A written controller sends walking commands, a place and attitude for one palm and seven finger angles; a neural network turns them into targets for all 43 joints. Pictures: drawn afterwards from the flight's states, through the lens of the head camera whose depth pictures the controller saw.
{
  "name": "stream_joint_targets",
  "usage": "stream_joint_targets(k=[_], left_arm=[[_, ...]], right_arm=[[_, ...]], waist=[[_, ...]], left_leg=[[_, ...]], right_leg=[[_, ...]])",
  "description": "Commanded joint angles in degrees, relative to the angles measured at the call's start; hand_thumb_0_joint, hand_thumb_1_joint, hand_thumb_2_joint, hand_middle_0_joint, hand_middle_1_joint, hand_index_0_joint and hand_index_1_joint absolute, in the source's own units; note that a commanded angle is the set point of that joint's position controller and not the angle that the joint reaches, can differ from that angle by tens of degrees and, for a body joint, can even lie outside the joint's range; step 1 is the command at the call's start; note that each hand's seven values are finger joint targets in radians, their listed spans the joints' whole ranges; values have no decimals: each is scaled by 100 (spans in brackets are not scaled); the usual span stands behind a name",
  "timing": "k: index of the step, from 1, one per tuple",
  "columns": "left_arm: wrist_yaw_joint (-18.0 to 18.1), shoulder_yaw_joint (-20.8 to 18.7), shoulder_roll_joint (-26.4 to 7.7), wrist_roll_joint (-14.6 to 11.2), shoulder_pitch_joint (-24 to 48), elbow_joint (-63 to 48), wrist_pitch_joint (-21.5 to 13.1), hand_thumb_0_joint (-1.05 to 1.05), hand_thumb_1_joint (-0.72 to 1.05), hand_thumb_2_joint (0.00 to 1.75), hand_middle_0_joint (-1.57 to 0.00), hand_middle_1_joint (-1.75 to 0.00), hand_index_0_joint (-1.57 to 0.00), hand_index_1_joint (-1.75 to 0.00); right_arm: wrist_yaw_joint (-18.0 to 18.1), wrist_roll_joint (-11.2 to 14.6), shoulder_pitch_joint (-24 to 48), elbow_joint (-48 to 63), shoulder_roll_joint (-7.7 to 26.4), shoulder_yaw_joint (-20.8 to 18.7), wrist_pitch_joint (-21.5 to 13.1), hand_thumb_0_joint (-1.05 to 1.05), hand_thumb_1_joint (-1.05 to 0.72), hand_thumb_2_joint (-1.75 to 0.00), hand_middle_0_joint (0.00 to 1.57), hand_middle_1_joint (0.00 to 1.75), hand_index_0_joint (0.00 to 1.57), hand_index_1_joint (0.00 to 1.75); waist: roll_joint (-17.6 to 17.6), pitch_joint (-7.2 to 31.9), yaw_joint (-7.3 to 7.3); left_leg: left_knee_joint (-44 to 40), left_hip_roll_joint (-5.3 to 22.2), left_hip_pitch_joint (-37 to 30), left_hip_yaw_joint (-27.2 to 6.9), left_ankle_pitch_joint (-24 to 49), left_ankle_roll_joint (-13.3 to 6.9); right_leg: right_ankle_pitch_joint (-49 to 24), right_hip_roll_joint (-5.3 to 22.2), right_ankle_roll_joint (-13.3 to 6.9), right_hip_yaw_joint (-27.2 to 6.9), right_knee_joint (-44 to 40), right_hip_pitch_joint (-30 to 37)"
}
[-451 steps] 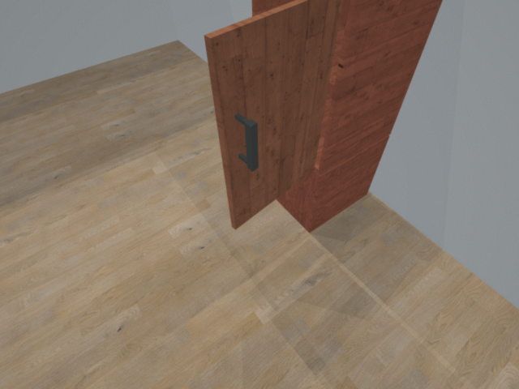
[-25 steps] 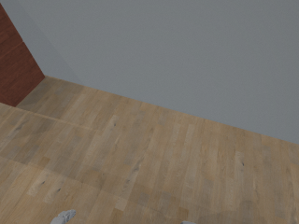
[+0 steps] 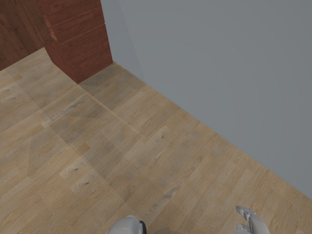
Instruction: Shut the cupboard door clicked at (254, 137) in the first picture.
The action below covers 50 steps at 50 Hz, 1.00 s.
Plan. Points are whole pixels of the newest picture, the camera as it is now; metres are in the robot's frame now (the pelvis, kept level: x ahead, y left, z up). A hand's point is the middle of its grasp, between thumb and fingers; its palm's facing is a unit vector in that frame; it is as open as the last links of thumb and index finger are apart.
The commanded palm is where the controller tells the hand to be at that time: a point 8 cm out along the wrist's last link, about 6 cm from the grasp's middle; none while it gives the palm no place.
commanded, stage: walk to a spot facing it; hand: left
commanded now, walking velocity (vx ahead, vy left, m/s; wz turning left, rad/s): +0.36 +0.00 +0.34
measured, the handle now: out of the picture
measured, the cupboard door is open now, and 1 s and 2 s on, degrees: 97 97 97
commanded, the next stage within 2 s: turn to face it in 1.32 s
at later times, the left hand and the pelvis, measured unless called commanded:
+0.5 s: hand (119, 155) +0.35 +0.15 -0.13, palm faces +0.05 -0.98 -0.20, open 7.3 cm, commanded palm none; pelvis +0.22 -0.04 +0.01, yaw +7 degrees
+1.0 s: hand (110, 168) +0.32 +0.18 -0.17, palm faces +0.37 -0.92 -0.13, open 7.3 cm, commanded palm none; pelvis +0.45 +0.05 +0.00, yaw +18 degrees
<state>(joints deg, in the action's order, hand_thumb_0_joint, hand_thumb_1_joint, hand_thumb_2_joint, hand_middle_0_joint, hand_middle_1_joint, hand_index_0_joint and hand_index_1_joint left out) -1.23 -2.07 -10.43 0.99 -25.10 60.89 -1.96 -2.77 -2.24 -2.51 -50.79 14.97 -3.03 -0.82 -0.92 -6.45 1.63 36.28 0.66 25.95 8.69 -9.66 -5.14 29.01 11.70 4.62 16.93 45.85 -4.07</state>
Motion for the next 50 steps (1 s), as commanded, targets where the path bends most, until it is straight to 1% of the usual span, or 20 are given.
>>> stream_joint_targets(k=[1, 4, 6, 12, 18, 21, 22, 23, 24, 26, 30, 39, 41, 43, 44, 45, 46, 47, 48, 50], left_arm=[[70, -227, -787, -63, 1489, -1291, -163, 0, 90, 90, -20, -30, -20, -30], [-6, -208, -580, 89, 771, -790, 19, 0, 90, 90, -20, -30, -20, -30], [-38, -196, -458, 104, 653, -716, 85, 0, 90, 90, -20, -30, -20, -30], [-62, -173, -466, 72, 1539, -1035, 87, 0, 90, 90, -20, -30, -20, -30], [-82, -127, -506, 54, 2207, -1297, -25, 0, 90, 90, -20, -30, -20, -30], [-57, -217, -711, 64, 1328, -1027, -126, 0, 90, 90, -20, -30, -20, -30], [-15, -337, -1106, 100, 446, -753, -205, 0, 90, 90, -20, -30, -20, -30], [31, -488, -1645, 108, -383, -492, -216, 0, 90, 90, -20, -30, -20, -30], [89, -436, -1584, 38, -380, -508, -172, 0, 90, 90, -20, -30, -20, -30], [142, -291, -932, 23, 355, -590, -217, 0, 90, 90, -20, -30, -20, -30], [154, -125, -438, 21, 595, -500, -355, 0, 90, 90, -20, -30, -20, -30], [184, -92, -651, 49, 101, 22, -375, 0, 90, 90, -20, -30, -20, -30], [176, -110, -802, 45, 141, 37, -356, 0, 90, 90, -20, -30, -20, -30], [156, -128, -947, 13, 279, 26, -330, 0, 90, 90, -20, -30, -20, -30], [136, -113, -912, -2, 341, -12, -299, 0, 90, 90, -20, -30, -20, -30], [85, -105, -696, -36, 297, -203, -272, 0, 90, 90, -20, -30, -20, -30], [45, -37, -467, -66, 331, -466, -269, 0, 90, 90, -20, -30, -20, -30], [96, -62, -638, -70, 779, -572, -260, 0, 90, 90, -20, -30, -20, -30], [115, -82, -548, -43, 985, -569, -250, 0, 90, 90, -20, -30, -20, -30], [59, -104, -370, 55, 738, -341, -149, 0, 90, 90, -20, -30, -20, -30]], right_arm=[[313, 111, -2114, -294, 1543, -394, -75, 0, -90, -90, 20, 30, 20, 30], [344, 84, -904, -36, 757, -148, -221, 0, -90, -90, 20, 30, 20, 30], [340, 96, -1002, -148, 553, -84, -298, 0, -90, -90, 20, 30, 20, 30], [315, 109, -1427, -365, 476, -136, -337, 0, -90, -90, 20, 30, 20, 30], [330, 63, -1830, -609, 448, -119, -325, 0, -90, -90, 20, 30, 20, 30], [341, 80, -1882, -713, 343, -87, -299, 0, -90, -90, 20, 30, 20, 30], [315, 142, -1861, -675, 207, -71, -322, 0, -90, -90, 20, 30, 20, 30], [308, 189, -2096, -558, -70, -34, -360, 0, -90, -90, 20, 30, 20, 30], [300, 189, -1832, -466, 129, -58, -317, 0, -90, -90, 20, 30, 20, 30], [284, 139, -1211, -500, 82, -91, -301, 0, -90, -90, 20, 30, 20, 30], [174, 89, -1398, -661, -360, -24, -63, 0, -90, -90, 20, 30, 20, 30], [-19, 97, -244, -284, -435, 41, -80, 0, -90, -90, 20, 30, 20, 30], [-1, 85, -321, -284, -311, 32, -108, 0, -90, -90, 20, 30, 20, 30], [68, 50, -1049, -477, -135, -20, -145, 0, -90, -90, 20, 30, 20, 30], [97, 19, -1794, -685, 125, -104, -145, 0, -90, -90, 20, 30, 20, 30], [179, -41, -2643, -822, 781, -271, -163, 0, -90, -90, 20, 30, 20, 30], [274, 15, -3001, -880, 1235, -345, -180, 0, -90, -90, 20, 30, 20, 30], [345, 103, -2676, -853, 1223, -355, -142, 0, -90, -90, 20, 30, 20, 30], [362, 118, -2150, -726, 1018, -313, -174, 0, -90, -90, 20, 30, 20, 30], [389, 95, -1467, -534, 465, -134, -272, 0, -90, -90, 20, 30, 20, 30]], waist=[[190, 1446, -1004], [1036, 466, -239], [940, 382, -117], [389, 312, -222], [620, 279, -372], [335, 671, 52], [-337, 1246, 411], [-1698, 1936, 567], [-1343, 1695, 568], [-875, 728, 305], [-626, 421, -153], [-733, 138, -8], [-771, 129, -128], [-699, 390, -566], [-379, 766, -913], [742, 1432, -1235], [1690, 1813, -1166], [808, 1544, -1048], [417, 1054, -800], [476, 505, -354]], left_leg=[[-1797, 2506, -3377, -3502, 379, -1107], [-2271, 1554, -1143, -2019, -856, -435], [-2375, 1224, -979, -1610, -189, -386], [-2646, 1147, -1338, -1565, -66, -562], [-2184, 1190, -1776, -1544, 639, -515], [-947, 814, -1433, -1313, 971, -203], [483, 409, -402, -955, 625, 40], [2191, -322, 825, -427, -1997, 328], [3181, -49, 1122, -830, -2492, 296], [3638, 397, 1410, -1122, -1359, 342], [2985, 564, 967, -865, -546, 533], [537, 324, 797, -193, -164, 403], [274, 127, 316, 1, -404, 257], [-96, -283, -981, 336, -373, 97], [-312, -203, -2227, 99, -264, -15], [-818, 997, -3479, -1719, -659, -448], [-1804, 2234, -4067, -3933, -418, -1004], [-2069, 2431, -3759, -4071, -322, -1146], [-2151, 2229, -2929, -3516, -521, -979], [-2366, 1813, -1568, -2501, -543, -577]], right_leg=[[-244, -221, -190, -1517, 3852, -3774], [-963, 13, -82, -1635, 2819, -2959], [-1342, -131, -60, -1526, 2318, -2812], [-2019, -250, -13, -1437, 607, -2845], [-1894, -615, -122, -1187, -890, -2191], [-2078, -811, -299, -1172, -1721, -447], [-2118, -79, -600, -2099, -1872, 1228], [-2407, 1481, -1195, -3842, -2428, 2524], [-2201, 1807, -1502, -4216, -2858, 2048], [-2929, 1313, -1250, -3125, -2929, 884], [-3493, 798, -978, -1463, -3304, -111], [-4304, 720, -999, -707, -3228, 572], [-4919, 785, -997, -568, -2895, 546], [-5859, 618, -876, -248, -1854, 104], [-5351, 477, -731, -149, -687, -617], [-3227, -131, -449, -35, 1033, -1839], [115, -850, -294, -579, 2752, -3053], [38, -649, -439, -1386, 3416, -3447], [-364, -416, -454, -1448, 3529, -3547], [-1038, -133, -373, -1665, 3126, -3127]])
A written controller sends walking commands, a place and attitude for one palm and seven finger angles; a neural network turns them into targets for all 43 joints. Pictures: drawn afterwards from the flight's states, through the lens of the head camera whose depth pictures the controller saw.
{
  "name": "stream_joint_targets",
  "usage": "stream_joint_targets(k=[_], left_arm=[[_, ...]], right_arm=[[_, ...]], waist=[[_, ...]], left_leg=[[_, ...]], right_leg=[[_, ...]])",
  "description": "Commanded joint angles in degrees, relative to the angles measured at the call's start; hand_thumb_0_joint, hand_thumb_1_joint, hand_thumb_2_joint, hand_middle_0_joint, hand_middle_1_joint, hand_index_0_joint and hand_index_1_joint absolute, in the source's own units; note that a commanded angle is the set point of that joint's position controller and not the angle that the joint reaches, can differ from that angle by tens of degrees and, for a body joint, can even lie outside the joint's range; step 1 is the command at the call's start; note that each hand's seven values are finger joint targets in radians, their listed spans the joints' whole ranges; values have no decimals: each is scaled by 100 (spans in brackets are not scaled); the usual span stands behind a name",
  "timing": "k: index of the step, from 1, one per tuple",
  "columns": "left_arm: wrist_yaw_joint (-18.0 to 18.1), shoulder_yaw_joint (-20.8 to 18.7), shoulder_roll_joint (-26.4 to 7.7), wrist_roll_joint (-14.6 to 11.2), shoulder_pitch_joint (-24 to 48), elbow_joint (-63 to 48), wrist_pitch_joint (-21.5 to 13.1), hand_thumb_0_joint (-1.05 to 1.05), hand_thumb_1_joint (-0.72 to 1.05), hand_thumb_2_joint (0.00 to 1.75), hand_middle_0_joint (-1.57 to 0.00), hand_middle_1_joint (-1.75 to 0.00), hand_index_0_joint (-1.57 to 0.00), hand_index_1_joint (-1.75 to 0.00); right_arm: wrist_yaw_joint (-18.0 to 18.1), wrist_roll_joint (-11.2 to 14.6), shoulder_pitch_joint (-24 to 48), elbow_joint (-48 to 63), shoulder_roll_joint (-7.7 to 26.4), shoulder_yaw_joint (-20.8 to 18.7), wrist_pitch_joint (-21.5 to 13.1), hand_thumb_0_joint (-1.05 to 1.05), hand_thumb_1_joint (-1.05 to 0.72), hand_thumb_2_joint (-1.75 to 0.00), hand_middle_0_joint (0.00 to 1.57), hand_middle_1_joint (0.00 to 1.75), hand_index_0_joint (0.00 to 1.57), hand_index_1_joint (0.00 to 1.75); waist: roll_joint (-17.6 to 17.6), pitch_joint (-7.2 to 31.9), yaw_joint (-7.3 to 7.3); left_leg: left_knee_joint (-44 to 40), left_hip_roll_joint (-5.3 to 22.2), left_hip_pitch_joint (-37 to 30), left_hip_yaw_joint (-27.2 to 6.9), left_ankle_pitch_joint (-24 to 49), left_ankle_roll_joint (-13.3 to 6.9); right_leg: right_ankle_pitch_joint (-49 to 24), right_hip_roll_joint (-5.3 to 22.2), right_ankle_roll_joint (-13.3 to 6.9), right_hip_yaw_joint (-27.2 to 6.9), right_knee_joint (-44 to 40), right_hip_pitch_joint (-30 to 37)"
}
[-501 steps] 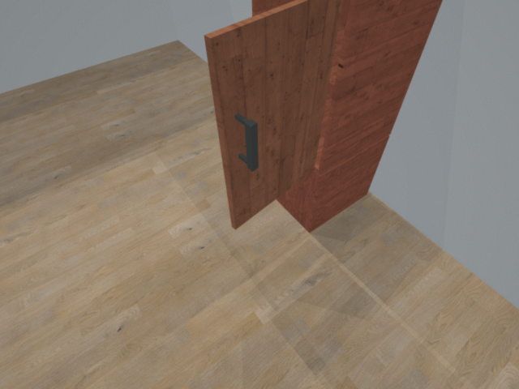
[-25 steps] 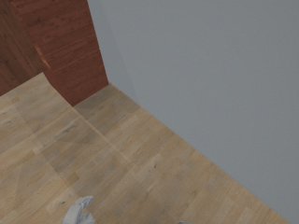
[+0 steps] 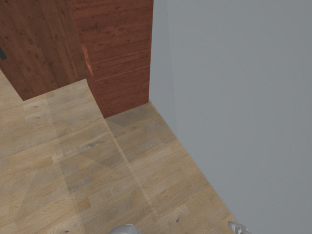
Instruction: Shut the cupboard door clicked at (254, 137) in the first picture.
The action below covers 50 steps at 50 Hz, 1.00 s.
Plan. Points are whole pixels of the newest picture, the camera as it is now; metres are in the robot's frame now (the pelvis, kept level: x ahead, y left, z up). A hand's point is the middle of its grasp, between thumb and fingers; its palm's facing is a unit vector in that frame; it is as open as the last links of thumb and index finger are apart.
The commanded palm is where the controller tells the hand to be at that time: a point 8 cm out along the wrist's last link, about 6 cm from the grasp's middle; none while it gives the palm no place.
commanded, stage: walk to a spot facing it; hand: left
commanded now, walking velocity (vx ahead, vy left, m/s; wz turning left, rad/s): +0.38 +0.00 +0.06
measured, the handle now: out of the picture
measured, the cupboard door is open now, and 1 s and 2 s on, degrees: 97 97 97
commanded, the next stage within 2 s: turn to face it in 0.32 s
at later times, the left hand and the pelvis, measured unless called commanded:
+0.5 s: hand (124, 154) +0.38 +0.14 -0.15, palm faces -0.09 -0.98 -0.18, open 7.3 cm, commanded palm none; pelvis +0.24 -0.03 +0.00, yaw +0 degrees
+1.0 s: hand (101, 168) +0.33 +0.22 -0.18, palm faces +0.31 -0.93 -0.20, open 7.3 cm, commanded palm none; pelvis +0.34 +0.01 +0.00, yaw +15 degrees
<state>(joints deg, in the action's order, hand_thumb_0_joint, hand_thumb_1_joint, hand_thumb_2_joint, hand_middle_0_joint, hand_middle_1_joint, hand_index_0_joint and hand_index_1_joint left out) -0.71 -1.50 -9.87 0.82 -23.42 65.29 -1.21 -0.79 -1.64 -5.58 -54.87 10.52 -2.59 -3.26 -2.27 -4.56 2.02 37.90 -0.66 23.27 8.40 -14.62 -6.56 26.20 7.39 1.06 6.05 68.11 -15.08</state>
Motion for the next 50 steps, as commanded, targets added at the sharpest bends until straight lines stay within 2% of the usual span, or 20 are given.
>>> stream_joint_targets(k=[1, 3, 9, 19, 22, 23, 24, 25, 26, 29, 32, 35, 41, 43, 45, 46, 47, 48, 49, 50], left_arm=[[-15, -153, -347, 104, 351, -680, -154, 0, 90, 90, -20, -30, -20, -30], [-31, -144, -235, 112, 210, -631, -65, 0, 90, 90, -20, -30, -20, -30], [-64, -217, -292, 78, 1046, -920, 19, 0, 90, 90, -20, -30, -20, -30], [-96, -46, -290, 31, 2369, -1362, -64, 0, 90, 90, -20, -30, -20, -30], [-44, -53, -436, 36, 1639, -1180, -143, 0, 90, 90, -20, -30, -20, -30], [-10, -119, -601, 44, 891, -968, -200, 0, 90, 90, -20, -30, -20, -30], [67, -251, -1037, 80, 21, -716, -277, 0, 90, 90, -20, -30, -20, -30], [99, -348, -1451, 38, -569, -544, -312, 0, 90, 90, -20, -30, -20, -30], [136, -273, -1424, -36, -315, -667, -262, 0, 90, 90, -20, -30, -20, -30], [226, -177, -799, -67, 823, -963, -205, 0, 90, 90, -20, -30, -20, -30], [246, -151, -626, -27, 1145, -1068, -242, 0, 90, 90, -20, -30, -20, -30], [239, -261, -594, 18, 1204, -1122, -208, 0, 90, 90, -20, -30, -20, -30], [210, -357, -951, 63, 1114, -1142, -74, 0, 90, 90, -20, -30, -20, -30], [194, -399, -1107, 68, 1123, -1186, -27, 0, 90, 90, -20, -30, -20, -30], [170, -417, -1166, 22, 1181, -1245, 36, 0, 90, 90, -20, -30, -20, -30], [137, -377, -922, -26, 1136, -1398, 74, 0, 90, 90, -20, -30, -20, -30], [143, -258, -713, -37, 1484, -1682, 114, 0, 90, 90, -20, -30, -20, -30], [163, -274, -910, 10, 1617, -1773, 182, 0, 90, 90, -20, -30, -20, -30], [159, -298, -897, 20, 1745, -1816, 208, 0, 90, 90, -20, -30, -20, -30], [159, -335, -847, 37, 1687, -1690, 220, 0, 90, 90, -20, -30, -20, -30]], right_arm=[[187, 41, -1085, -137, 732, -120, -82, 0, -90, -90, 20, 30, 20, 30], [185, 62, -1141, -202, 627, -78, -141, 0, -90, -90, 20, 30, 20, 30], [214, 99, -1668, -400, 525, -58, -183, 0, -90, -90, 20, 30, 20, 30], [283, -23, -2710, -913, 507, 62, -134, 0, -90, -90, 20, 30, 20, 30], [330, 13, -2633, -994, 587, 77, -86, 0, -90, -90, 20, 30, 20, 30], [332, 79, -2448, -960, 611, 79, -88, 0, -90, -90, 20, 30, 20, 30], [295, 173, -2409, -861, 474, 58, -92, 0, -90, -90, 20, 30, 20, 30], [310, 242, -2647, -761, 367, 27, -105, 0, -90, -90, 20, 30, 20, 30], [317, 251, -2429, -742, 442, 33, -54, 0, -90, -90, 20, 30, 20, 30], [228, 163, -1630, -586, 161, 24, 200, 0, -90, -90, 20, 30, 20, 30], [146, 94, -1797, -612, -65, 40, 426, 0, -90, -90, 20, 30, 20, 30], [58, 56, -1546, -469, -135, 5, 502, 0, -90, -90, 20, 30, 20, 30], [-44, 49, -416, 146, 148, -67, 532, 0, -90, -90, 20, 30, 20, 30], [-52, 38, -288, 294, 319, -90, 515, 0, -90, -90, 20, 30, 20, 30], [-54, 1, -779, 267, 651, -178, 471, 0, -90, -90, 20, 30, 20, 30], [-20, -42, -1190, 261, 1260, -308, 408, 0, -90, -90, 20, 30, 20, 30], [64, -7, -1405, 272, 1788, -404, 413, 0, -90, -90, 20, 30, 20, 30], [105, 21, -1308, 267, 1827, -390, 438, 0, -90, -90, 20, 30, 20, 30], [134, 9, -1027, 427, 1682, -359, 418, 0, -90, -90, 20, 30, 20, 30], [176, -1, -710, 512, 1599, -339, 406, 0, -90, -90, 20, 30, 20, 30]], waist=[[777, 240, -267], [882, 245, -144], [628, -16, -197], [764, -86, -596], [643, 204, -210], [588, 551, 163], [-170, 1226, 465], [-847, 2012, 465], [-492, 1936, 370], [-382, 650, -69], [-373, 687, -382], [-387, 645, -415], [-639, 333, -161], [-521, 390, -189], [103, 695, -528], [1604, 1023, -713], [2267, 1081, -829], [1363, 1086, -718], [886, 823, -617], [1119, 793, -488]], left_leg=[[-2612, 1698, -1052, -1990, 187, -301], [-2709, 1411, -992, -1441, 601, -228], [-3021, 1408, -1664, -1268, 1131, -183], [-2155, 1489, -2842, -689, 4469, -43], [-1104, 1371, -2643, -719, 5608, 97], [-274, 1187, -2034, -699, 5298, 235], [1109, 733, -560, -550, 3542, 419], [3043, -160, 545, -400, -1848, 665], [3589, 156, 273, -1007, -2050, 609], [3557, 582, 622, -1017, -1203, 730], [2809, 620, 220, -732, -855, 893], [1985, 575, 169, -450, -476, 973], [872, 447, 181, -225, -584, 923], [340, 367, -154, -139, -472, 876], [-755, 287, -1336, -224, 412, 750], [-1378, 1442, -2041, -1941, 1830, 180], [-1782, 2523, -2126, -3495, 3575, -597], [-1746, 2637, -1963, -3244, 3018, -823], [-1915, 2371, -1481, -3204, 2071, -747], [-1949, 2054, -1312, -3104, 1681, -600]], right_leg=[[-941, 301, 26, -545, 565, -1779], [-1187, 200, 68, -462, 97, -1638], [-2116, 138, 159, -520, -785, -2431], [-1803, -422, -273, 20, -2885, -1891], [-1813, -773, -429, 169, -3594, -443], [-2568, -694, -465, 61, -3886, 819], [-4811, 273, -787, -954, -3561, 2741], [-7404, 2114, -1598, -2567, -3741, 3856], [-6991, 2197, -1775, -2307, -4192, 2896], [-5861, 1511, -1168, -921, -4744, 1089], [-5035, 1277, -950, -150, -5029, 345], [-4223, 1132, -843, 206, -5056, 220], [-3407, 1403, -820, 229, -4827, 430], [-3205, 1465, -712, 298, -4473, 462], [-2942, 1251, -319, 637, -3193, 28], [-1160, 504, 130, 858, -1774, -897], [1378, -148, 341, 249, -483, -1807], [1188, -51, 234, -438, -49, -1857], [782, -18, 224, -478, 115, -1912], [431, -36, 255, -607, 234, -1977]])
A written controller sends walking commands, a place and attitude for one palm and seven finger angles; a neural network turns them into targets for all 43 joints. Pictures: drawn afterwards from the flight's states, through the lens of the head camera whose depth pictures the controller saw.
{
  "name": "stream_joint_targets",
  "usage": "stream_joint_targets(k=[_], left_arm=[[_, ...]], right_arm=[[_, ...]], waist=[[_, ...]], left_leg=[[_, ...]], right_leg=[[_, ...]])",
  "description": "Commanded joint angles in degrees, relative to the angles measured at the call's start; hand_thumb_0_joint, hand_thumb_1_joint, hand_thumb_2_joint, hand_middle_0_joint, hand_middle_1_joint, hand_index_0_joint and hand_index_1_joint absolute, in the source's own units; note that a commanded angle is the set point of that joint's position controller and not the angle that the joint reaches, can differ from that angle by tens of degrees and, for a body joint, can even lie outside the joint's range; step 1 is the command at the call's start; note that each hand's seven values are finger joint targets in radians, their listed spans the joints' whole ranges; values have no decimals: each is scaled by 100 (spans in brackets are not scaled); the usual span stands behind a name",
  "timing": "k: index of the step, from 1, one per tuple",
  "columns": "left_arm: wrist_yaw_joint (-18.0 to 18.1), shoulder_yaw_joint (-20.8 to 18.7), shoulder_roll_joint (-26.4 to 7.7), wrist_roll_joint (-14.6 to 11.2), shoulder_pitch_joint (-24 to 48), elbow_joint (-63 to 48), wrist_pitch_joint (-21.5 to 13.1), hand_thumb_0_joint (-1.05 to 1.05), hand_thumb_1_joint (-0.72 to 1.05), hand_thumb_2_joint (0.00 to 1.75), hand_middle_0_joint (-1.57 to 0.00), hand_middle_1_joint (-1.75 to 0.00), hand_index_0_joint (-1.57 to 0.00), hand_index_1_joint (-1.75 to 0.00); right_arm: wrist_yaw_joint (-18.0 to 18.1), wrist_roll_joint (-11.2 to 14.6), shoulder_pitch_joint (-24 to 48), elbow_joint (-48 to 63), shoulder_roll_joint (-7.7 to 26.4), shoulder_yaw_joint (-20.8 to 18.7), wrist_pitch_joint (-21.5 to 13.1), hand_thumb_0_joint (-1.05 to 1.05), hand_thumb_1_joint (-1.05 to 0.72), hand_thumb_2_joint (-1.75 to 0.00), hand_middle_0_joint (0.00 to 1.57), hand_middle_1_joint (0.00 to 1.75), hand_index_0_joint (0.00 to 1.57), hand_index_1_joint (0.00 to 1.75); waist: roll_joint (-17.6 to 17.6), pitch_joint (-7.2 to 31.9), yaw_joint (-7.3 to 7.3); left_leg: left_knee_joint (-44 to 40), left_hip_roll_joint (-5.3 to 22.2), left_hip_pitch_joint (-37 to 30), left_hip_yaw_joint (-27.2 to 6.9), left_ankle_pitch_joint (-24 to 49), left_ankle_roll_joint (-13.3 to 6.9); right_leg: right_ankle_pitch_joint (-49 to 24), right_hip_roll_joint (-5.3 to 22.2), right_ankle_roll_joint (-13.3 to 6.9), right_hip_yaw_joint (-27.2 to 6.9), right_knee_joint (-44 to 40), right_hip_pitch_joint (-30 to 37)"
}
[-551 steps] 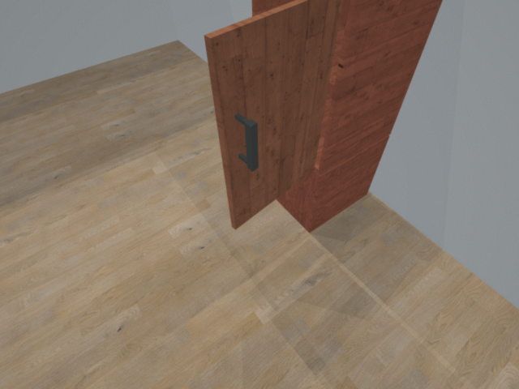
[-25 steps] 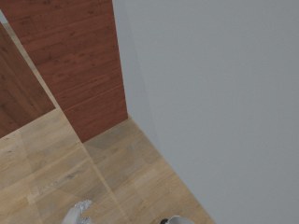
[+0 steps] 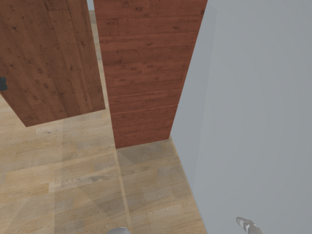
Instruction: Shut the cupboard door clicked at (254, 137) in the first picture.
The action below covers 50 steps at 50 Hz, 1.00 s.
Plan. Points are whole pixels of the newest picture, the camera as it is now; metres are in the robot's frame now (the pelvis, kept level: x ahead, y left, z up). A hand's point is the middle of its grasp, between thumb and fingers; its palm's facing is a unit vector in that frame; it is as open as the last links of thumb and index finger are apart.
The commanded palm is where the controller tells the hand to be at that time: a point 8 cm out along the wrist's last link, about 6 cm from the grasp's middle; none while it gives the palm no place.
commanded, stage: turn to face it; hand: left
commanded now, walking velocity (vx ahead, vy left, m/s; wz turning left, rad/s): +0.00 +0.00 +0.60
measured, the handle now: out of the picture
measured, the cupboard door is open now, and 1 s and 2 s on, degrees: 97 97 97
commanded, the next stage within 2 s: take the last steps up to it in 0.60 s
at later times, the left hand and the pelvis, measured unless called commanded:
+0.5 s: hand out of the picture +0.10 +0.16 -0.14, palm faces +0.22 -0.93 -0.29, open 7.3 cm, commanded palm none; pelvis +0.04 -0.06 +0.01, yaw +15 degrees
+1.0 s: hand out of the picture -0.05 +0.15 -0.17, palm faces +0.47 -0.86 -0.20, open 7.3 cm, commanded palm none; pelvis +0.06 -0.02 +0.01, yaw +25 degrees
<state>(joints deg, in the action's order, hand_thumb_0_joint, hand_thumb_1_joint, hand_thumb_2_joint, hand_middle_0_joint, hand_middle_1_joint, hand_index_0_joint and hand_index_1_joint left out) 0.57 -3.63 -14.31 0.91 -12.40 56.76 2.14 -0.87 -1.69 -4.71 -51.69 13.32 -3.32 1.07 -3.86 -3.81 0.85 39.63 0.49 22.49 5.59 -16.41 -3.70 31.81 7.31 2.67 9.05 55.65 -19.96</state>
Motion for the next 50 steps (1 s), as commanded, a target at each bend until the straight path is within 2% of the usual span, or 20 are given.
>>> stream_joint_targets(k=[1, 5, 15, 18, 20, 21, 22, 23, 24, 25, 27, 32, 36, 39, 43, 44, 45, 46, 47, 50], left_arm=[[14, -138, -481, 40, 428, -729, -84, 0, 90, 90, -20, -30, -20, -30], [-7, -124, -488, 38, 52, -621, -46, 0, 90, 90, -20, -30, -20, -30], [56, -37, -417, -20, 601, -936, -63, 0, 90, 90, -20, -30, -20, -30], [79, -25, -386, -60, 304, -870, -86, 0, 90, 90, -20, -30, -20, -30], [103, -59, -481, -72, -151, -766, -169, 0, 90, 90, -20, -30, -20, -30], [138, -124, -774, -31, -381, -714, -233, 0, 90, 90, -20, -30, -20, -30], [171, -226, -1270, 56, -471, -711, -274, 0, 90, 90, -20, -30, -20, -30], [170, -189, -1298, 42, -387, -762, -275, 0, 90, 90, -20, -30, -20, -30], [173, -136, -1125, 34, -124, -859, -263, 0, 90, 90, -20, -30, -20, -30], [186, -92, -781, 6, 74, -846, -294, 0, 90, 90, -20, -30, -20, -30], [163, -17, -611, -33, 113, -832, -317, 0, 90, 90, -20, -30, -20, -30], [167, -50, -662, 12, -454, -633, -358, 0, 90, 90, -20, -30, -20, -30], [143, -80, -744, 56, -656, -450, -357, 0, 90, 90, -20, -30, -20, -30], [96, -129, -827, 75, -823, -275, -390, 0, 90, 90, -20, -30, -20, -30], [-7, -170, -955, 37, -424, -200, -383, 0, 90, 90, -20, -30, -20, -30], [-45, -160, -837, 13, -217, -253, -366, 0, 90, 90, -20, -30, -20, -30], [-101, -110, -493, -34, -130, -411, -338, 0, 90, 90, -20, -30, -20, -30], [-97, 4, -304, 1, 325, -676, -344, 0, 90, 90, -20, -30, -20, -30], [-92, -20, -427, 16, 550, -733, -336, 0, 90, 90, -20, -30, -20, -30], [-156, -25, -399, 82, 175, -357, -283, 0, 90, 90, -20, -30, -20, -30]], right_arm=[[198, 18, -540, 242, 1199, -225, -35, 0, -90, -90, 20, 30, 20, 30], [199, 62, -450, 302, 1068, -168, -80, 0, -90, -90, 20, 30, 20, 30], [158, 19, -869, 107, 1096, -260, 15, 0, -90, -90, 20, 30, 20, 30], [164, 22, -675, 154, 1097, -290, 60, 0, -90, -90, 20, 30, 20, 30], [154, 86, -443, 200, 996, -277, 68, 0, -90, -90, 20, 30, 20, 30], [124, 145, -464, 234, 753, -253, 58, 0, -90, -90, 20, 30, 20, 30], [95, 174, -436, 333, 398, -199, 45, 0, -90, -90, 20, 30, 20, 30], [83, 101, -370, 343, 624, -246, 76, 0, -90, -90, 20, 30, 20, 30], [52, 84, -492, 348, 567, -256, 117, 0, -90, -90, 20, 30, 20, 30], [56, 54, -441, 127, 540, -258, 189, 0, -90, -90, 20, 30, 20, 30], [37, 64, -554, 10, 505, -225, 229, 0, -90, -90, 20, 30, 20, 30], [25, 98, -139, -25, 301, -106, 220, 0, -90, -90, 20, 30, 20, 30], [25, 108, 48, -38, 225, -32, 166, 0, -90, -90, 20, 30, 20, 30], [-3, 96, 185, 8, 252, 5, 78, 0, -90, -90, 20, 30, 20, 30], [-2, 61, -314, -120, 368, 14, -41, 0, -90, -90, 20, 30, 20, 30], [19, 50, -738, -234, 553, -40, -81, 0, -90, -90, 20, 30, 20, 30], [68, -13, -1305, -336, 1133, -175, -133, 0, -90, -90, 20, 30, 20, 30], [119, -21, -1834, -436, 1428, -214, -109, 0, -90, -90, 20, 30, 20, 30], [162, 7, -1701, -419, 1307, -172, -83, 0, -90, -90, 20, 30, 20, 30], [198, 26, -976, -175, 722, 10, -245, 0, -90, -90, 20, 30, 20, 30]], waist=[[1316, 540, -237], [1023, 782, -73], [1214, 792, -319], [1260, 848, -170], [1084, 962, 85], [410, 1078, 178], [-1253, 971, 229], [-1083, 802, 222], [-522, 602, 60], [-744, 442, -55], [-955, 354, -142], [-493, 527, 76], [-662, 461, 193], [-721, 438, 284], [-551, 289, -90], [-21, 300, -358], [1573, 570, -625], [2230, 414, -800], [1490, 170, -706], [1073, -152, -196]], left_leg=[[-2178, 1727, -1068, -2430, 1658, -721], [-2117, 1254, -1296, -1846, 1918, -492], [-1894, 1201, -1590, -2467, 2237, -653], [-1671, 1075, -1108, -2576, 2413, -574], [-1240, 767, -588, -2417, 2253, -275], [-733, 391, 163, -2082, 1287, 52], [473, -499, 1101, -884, -978, 551], [1736, -359, 961, -907, -1967, 568], [2255, -271, 890, -987, -1682, 556], [2641, -152, 993, -992, -1381, 626], [2913, -47, 1139, -783, -893, 735], [1772, -52, 837, -463, -854, 793], [726, -111, 380, -245, -931, 724], [189, -103, 181, -167, -990, 630], [-1176, -195, -1212, 50, -294, 441], [-1650, -48, -2126, -235, -188, 260], [-2132, 1195, -2967, -1935, -395, -309], [-2640, 2093, -2987, -3067, 124, -969], [-2715, 2154, -2547, -2822, -84, -1219], [-2980, 1478, -1641, -2123, -333, -815]], right_leg=[[-522, -20, 112, -1017, 1486, -1458], [-1072, -139, 210, -981, 1151, -1197], [-601, -445, 226, -939, -467, -786], [-777, -670, 115, -849, -1488, 135], [-1786, -670, 83, -810, -2934, 1253], [-2135, -36, -67, -1421, -3650, 2183], [-2988, 1501, -679, -2910, -3921, 2496], [-3778, 2113, -1202, -2999, -3850, 1643], [-3970, 1871, -1284, -2411, -3768, 1323], [-4558, 1388, -1111, -2111, -3614, 1339], [-5395, 988, -923, -1327, -3426, 1563], [-5904, 962, -951, -1018, -3311, 2100], [-5825, 1061, -1010, -1045, -3282, 2113], [-4847, 1326, -1097, -1357, -3413, 2118], [-2843, 1191, -848, -1049, -3227, 1001], [-2182, 877, -592, -745, -2526, 122], [-947, 61, -237, -57, -1045, -1008], [351, -377, -149, -112, 383, -1904], [294, -160, -241, -629, 967, -2093], [-900, 13, -268, -874, 1251, -1759]])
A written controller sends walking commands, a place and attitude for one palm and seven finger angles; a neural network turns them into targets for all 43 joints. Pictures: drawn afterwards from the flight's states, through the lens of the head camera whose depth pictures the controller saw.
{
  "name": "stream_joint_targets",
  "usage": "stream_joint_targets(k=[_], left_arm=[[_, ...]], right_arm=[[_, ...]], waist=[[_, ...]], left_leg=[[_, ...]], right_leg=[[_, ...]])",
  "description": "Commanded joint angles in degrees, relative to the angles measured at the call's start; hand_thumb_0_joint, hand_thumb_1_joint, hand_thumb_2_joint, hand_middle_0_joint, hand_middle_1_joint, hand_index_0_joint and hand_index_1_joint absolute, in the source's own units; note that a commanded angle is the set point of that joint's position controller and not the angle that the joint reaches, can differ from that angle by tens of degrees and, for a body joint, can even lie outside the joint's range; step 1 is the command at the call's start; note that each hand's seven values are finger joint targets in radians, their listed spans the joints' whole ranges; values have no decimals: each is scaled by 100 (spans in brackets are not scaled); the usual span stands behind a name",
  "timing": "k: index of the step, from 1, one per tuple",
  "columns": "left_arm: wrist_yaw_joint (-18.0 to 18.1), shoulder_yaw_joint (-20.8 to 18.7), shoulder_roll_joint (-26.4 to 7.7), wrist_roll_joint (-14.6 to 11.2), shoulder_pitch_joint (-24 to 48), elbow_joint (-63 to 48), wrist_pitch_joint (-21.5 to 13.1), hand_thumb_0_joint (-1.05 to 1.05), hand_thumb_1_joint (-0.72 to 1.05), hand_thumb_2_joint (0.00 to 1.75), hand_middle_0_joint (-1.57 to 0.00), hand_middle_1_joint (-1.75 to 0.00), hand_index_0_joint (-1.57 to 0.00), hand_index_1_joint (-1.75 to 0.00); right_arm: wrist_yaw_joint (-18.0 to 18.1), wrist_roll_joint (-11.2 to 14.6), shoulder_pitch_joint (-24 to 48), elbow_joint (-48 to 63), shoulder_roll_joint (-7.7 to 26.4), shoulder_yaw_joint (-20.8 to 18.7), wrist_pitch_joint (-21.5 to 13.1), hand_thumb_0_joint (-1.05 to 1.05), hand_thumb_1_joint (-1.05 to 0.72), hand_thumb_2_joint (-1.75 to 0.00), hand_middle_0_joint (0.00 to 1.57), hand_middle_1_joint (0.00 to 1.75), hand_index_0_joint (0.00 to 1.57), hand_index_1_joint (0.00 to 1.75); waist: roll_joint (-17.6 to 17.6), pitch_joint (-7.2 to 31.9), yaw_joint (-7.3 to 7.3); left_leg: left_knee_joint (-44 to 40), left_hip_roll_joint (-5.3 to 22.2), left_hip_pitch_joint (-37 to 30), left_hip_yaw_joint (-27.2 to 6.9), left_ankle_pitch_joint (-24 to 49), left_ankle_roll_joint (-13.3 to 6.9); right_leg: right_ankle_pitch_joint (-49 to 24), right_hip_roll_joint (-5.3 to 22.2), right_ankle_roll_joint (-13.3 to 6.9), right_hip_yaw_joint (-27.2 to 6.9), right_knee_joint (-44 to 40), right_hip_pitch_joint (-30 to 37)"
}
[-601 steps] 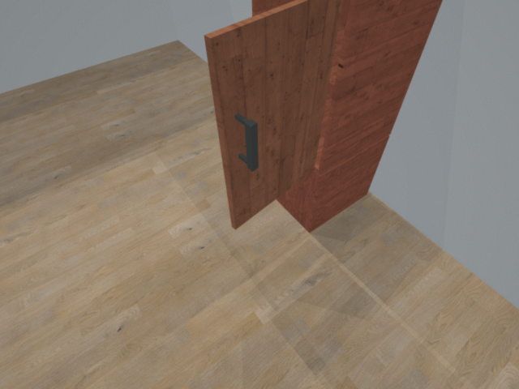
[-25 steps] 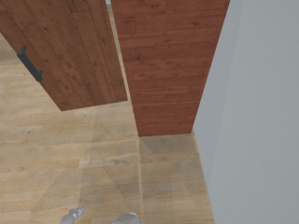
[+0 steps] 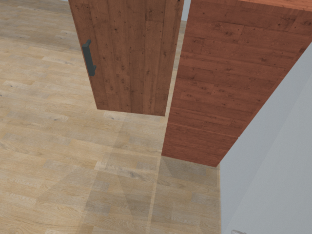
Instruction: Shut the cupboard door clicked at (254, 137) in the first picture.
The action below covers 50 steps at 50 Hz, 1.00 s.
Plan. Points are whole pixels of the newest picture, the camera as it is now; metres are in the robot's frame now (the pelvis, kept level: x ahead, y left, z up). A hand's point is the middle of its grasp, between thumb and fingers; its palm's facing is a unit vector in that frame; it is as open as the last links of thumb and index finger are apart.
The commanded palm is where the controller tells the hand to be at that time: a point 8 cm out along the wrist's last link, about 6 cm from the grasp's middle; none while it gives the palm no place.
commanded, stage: take the last steps up to it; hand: left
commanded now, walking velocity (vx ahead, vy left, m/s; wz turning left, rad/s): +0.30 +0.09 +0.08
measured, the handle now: (90, 58) +0.70 +0.35 +0.01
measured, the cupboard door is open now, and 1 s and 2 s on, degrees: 97 97 97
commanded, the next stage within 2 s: come to a stop and stand still in 0.48 s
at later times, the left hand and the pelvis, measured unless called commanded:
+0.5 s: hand (112, 187) +0.27 +0.16 -0.16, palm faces +0.02 -0.98 -0.18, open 7.3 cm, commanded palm none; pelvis +0.15 -0.01 +0.00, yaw +3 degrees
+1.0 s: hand (88, 192) +0.24 +0.24 -0.17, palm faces +0.07 -0.97 -0.23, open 7.3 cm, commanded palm none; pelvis +0.23 +0.04 +0.00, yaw +0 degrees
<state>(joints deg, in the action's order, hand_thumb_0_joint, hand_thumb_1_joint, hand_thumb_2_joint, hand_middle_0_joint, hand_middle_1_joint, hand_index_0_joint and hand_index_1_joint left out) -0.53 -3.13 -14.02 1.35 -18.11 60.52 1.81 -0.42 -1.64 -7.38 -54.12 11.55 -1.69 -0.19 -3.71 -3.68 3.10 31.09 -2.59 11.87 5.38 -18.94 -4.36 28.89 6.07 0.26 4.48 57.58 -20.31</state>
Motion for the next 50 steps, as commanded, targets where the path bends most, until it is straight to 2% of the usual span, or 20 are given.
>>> stream_joint_targets(k=[1, 5, 14, 16, 18, 19, 20, 21, 22, 24, 26, 28, 32, 35, 37, 38, 39, 43, 47, 50], left_arm=[[-59, -61, -347, 39, 589, -644, -238, 0, 90, 90, -20, -30, -20, -30], [-41, -8, -231, 20, 582, -600, -257, 0, 90, 90, -20, -30, -20, -30], [-40, 102, 7, -18, 1607, -943, -331, 0, 90, 90, -20, -30, -20, -30], [-39, 70, 16, -25, 1445, -923, -334, 0, 90, 90, -20, -30, -20, -30], [-25, -14, -115, -22, 466, -616, -383, 0, 90, 90, -20, -30, -20, -30], [23, -117, -443, -3, -326, -384, -448, 0, 90, 90, -20, -30, -20, -30], [84, -263, -955, 13, -1061, -192, -490, 0, 90, 90, -20, -30, -20, -30], [117, -272, -1049, -90, -1138, -181, -471, 0, 90, 90, -20, -30, -20, -30], [164, -239, -824, -103, -599, -315, -459, 0, 90, 90, -20, -30, -20, -30], [210, -131, -298, -96, 255, -498, -447, 0, 90, 90, -20, -30, -20, -30], [181, -55, -57, -59, 436, -532, -541, 0, 90, 90, -20, -30, -20, -30], [151, -57, -44, -41, 354, -438, -591, 0, 90, 90, -20, -30, -20, -30], [164, -105, -231, -28, 299, -350, -563, 0, 90, 90, -20, -30, -20, -30], [234, -112, -396, -32, 386, -308, -427, 0, 90, 90, -20, -30, -20, -30], [259, -49, -293, -63, 211, -308, -310, 0, 90, 90, -20, -30, -20, -30], [286, -4, -83, -102, 16, -333, -243, 0, 90, 90, -20, -30, -20, -30], [313, 46, 8, -105, -65, -317, -176, 0, 90, 90, -20, -30, -20, -30], [282, -73, -192, -85, 44, -316, 49, 0, 90, 90, -20, -30, -20, -30], [224, -129, -215, -86, 41, -484, 114, 0, 90, 90, -20, -30, -20, -30], [175, -121, -152, -58, 133, -634, 125, 0, 90, 90, -20, -30, -20, -30]], right_arm=[[156, 35, -757, 37, 835, -126, -175, 0, -90, -90, 20, 30, 20, 30], [170, 70, -1237, -213, 688, -90, -305, 0, -90, -90, 20, 30, 20, 30], [215, 9, -2121, -764, 498, -37, -314, 0, -90, -90, 20, 30, 20, 30], [226, 6, -2097, -859, 492, -28, -310, 0, -90, -90, 20, 30, 20, 30], [234, 61, -2002, -917, 531, -41, -301, 0, -90, -90, 20, 30, 20, 30], [207, 122, -1953, -867, 443, -48, -321, 0, -90, -90, 20, 30, 20, 30], [199, 190, -2158, -735, 306, -62, -347, 0, -90, -90, 20, 30, 20, 30], [201, 160, -1948, -659, 440, -99, -293, 0, -90, -90, 20, 30, 20, 30], [185, 139, -1595, -612, 430, -133, -245, 0, -90, -90, 20, 30, 20, 30], [124, 65, -1331, -591, 101, -128, -112, 0, -90, -90, 20, 30, 20, 30], [63, 27, -1651, -692, -157, -72, -14, 0, -90, -90, 20, 30, 20, 30], [25, 31, -1714, -715, -262, -74, 13, 0, -90, -90, 20, 30, 20, 30], [49, 75, -1298, -584, -345, -36, -19, 0, -90, -90, 20, 30, 20, 30], [91, 96, -1177, -501, -132, -68, -3, 0, -90, -90, 20, 30, 20, 30], [120, 85, -1280, -480, 350, -163, -53, 0, -90, -90, 20, 30, 20, 30], [170, 81, -1255, -390, 718, -226, -61, 0, -90, -90, 20, 30, 20, 30], [213, 77, -1264, -388, 895, -267, -17, 0, -90, -90, 20, 30, 20, 30], [369, 28, -648, -162, 855, -225, 92, 0, -90, -90, 20, 30, 20, 30], [404, 26, -382, -19, 1038, -330, 123, 0, -90, -90, 20, 30, 20, 30], [387, 12, -304, -6, 1064, -369, 122, 0, -90, -90, 20, 30, 20, 30]], waist=[[893, -203, -349], [784, -58, -305], [799, -265, -575], [801, -263, -440], [496, 128, 32], [54, 526, 350], [-960, 1139, 495], [-587, 1162, 431], [-83, 567, 281], [29, -91, -127], [-285, -67, -393], [-366, 97, -427], [-274, 374, -293], [-394, 505, -360], [241, 703, -385], [878, 822, -341], [1405, 753, -388], [1703, 456, -395], [958, 1076, -382], [1159, 1035, -429]], left_leg=[[-2148, 1617, -614, -1807, 404, -677], [-2061, 1423, -1018, -1265, 2038, -700], [-1656, 1509, -1346, -1027, 3402, -676], [-1433, 1502, -1020, -918, 3492, -597], [-361, 1173, -525, -679, 3656, -331], [737, 842, 361, -556, 3021, -115], [2420, 10, 1734, -118, 321, 243], [3823, 73, 1957, -426, -1599, 321], [4040, 418, 2160, -826, -1253, 310], [3758, 787, 1974, -857, -554, 378], [3156, 830, 1491, -609, -100, 494], [2313, 758, 1222, -353, 114, 592], [1024, 480, 1022, -65, 315, 766], [12, 325, 367, -81, 1049, 779], [-471, 911, -557, -536, 3307, 531], [-474, 1748, -729, -1359, 4812, 59], [-829, 2237, -408, -1594, 5048, -372], [-1004, 2286, 115, -1503, 4702, -718], [-813, 2366, -571, -1401, 4101, -778], [-935, 2314, -417, -1335, 3326, -670]], right_leg=[[-896, 98, -8, -378, 1016, -1686], [-1364, 51, 66, -267, 546, -1713], [-1332, -181, -107, 91, -1541, -1134], [-1361, -304, -170, 128, -1922, -428], [-1904, -504, -260, 214, -2607, 1170], [-2317, -39, -495, -471, -2816, 2585], [-2977, 1636, -1241, -2680, -3288, 3862], [-3055, 2391, -1763, -3433, -3967, 3345], [-2296, 2150, -1698, -3027, -4213, 2539], [-1774, 1684, -1298, -1930, -4514, 1010], [-2269, 1233, -988, -971, -4672, 412], [-2713, 993, -906, -556, -4627, 480], [-4890, 856, -914, -322, -3926, 1082], [-4916, 723, -679, -209, -3263, 1048], [-3311, 329, -240, -39, -2577, 536], [-1725, -32, 33, 148, -2323, 213], [218, -265, 83, 105, -1520, 357], [541, -345, 65, -553, 368, -123], [291, -428, 151, -606, 472, -494], [214, -409, 125, -493, -242, -284]])
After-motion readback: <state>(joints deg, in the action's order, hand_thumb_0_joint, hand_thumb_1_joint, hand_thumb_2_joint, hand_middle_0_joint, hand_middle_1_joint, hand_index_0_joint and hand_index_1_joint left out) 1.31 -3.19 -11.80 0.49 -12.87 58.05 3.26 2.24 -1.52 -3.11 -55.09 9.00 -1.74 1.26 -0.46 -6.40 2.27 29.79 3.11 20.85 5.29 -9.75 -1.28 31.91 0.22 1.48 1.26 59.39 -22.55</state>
